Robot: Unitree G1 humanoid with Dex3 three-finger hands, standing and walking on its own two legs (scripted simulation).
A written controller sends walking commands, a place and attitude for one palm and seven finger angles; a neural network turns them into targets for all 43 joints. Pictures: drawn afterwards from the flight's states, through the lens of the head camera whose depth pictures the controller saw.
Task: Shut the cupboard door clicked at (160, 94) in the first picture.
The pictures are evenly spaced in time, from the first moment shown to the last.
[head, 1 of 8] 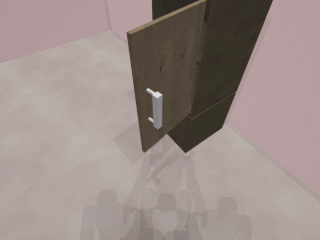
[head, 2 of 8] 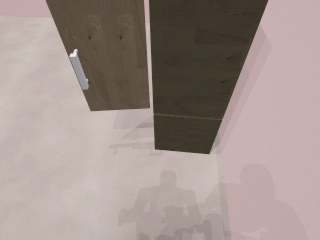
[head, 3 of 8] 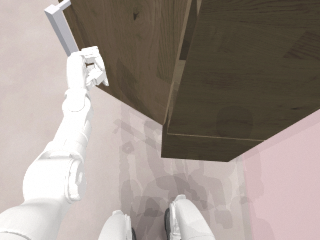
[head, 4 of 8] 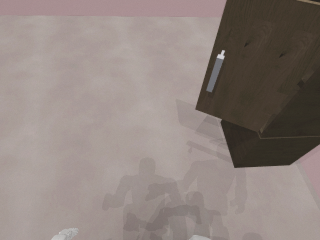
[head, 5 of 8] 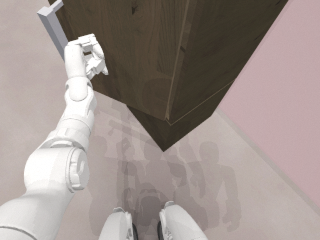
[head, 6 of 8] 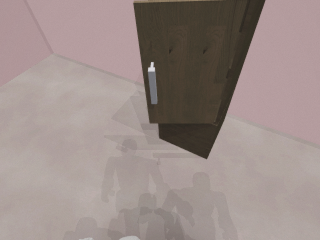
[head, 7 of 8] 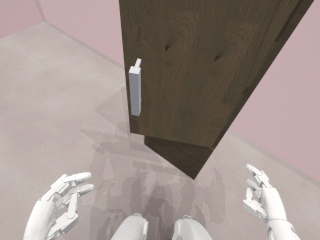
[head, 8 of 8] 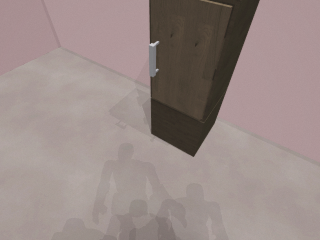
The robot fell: no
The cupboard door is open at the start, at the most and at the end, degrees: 100 100 0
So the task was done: yes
